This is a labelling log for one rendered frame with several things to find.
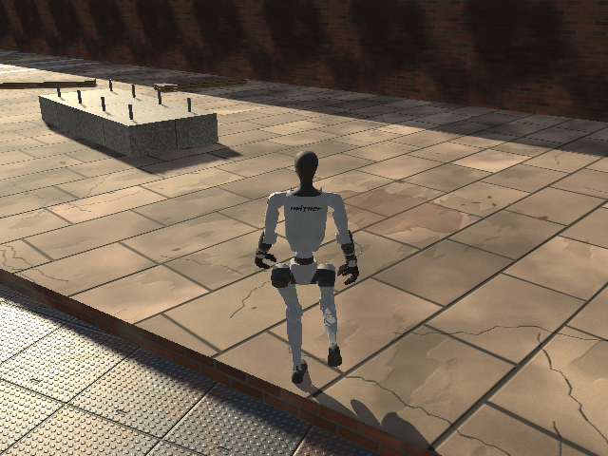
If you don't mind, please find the right robot forearm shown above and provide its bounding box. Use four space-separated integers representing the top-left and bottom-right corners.
341 230 357 267

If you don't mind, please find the left robot upper arm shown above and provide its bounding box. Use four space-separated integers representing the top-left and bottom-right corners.
262 192 286 244

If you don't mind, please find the robot right hand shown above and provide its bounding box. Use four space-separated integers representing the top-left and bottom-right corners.
337 264 359 285

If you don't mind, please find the robot thigh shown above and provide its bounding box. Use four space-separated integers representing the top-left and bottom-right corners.
271 263 303 321
316 263 336 312

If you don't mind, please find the right robot upper arm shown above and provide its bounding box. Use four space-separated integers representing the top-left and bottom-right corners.
325 192 351 245

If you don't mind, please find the right robot thigh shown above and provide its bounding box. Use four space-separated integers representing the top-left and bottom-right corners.
316 263 336 312

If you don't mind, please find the left robot forearm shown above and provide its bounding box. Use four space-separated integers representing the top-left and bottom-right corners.
256 230 272 258

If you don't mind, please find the left robot thigh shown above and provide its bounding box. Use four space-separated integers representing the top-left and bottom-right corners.
271 263 303 321

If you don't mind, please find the robot left hand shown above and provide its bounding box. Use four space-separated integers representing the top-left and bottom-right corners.
255 254 276 269

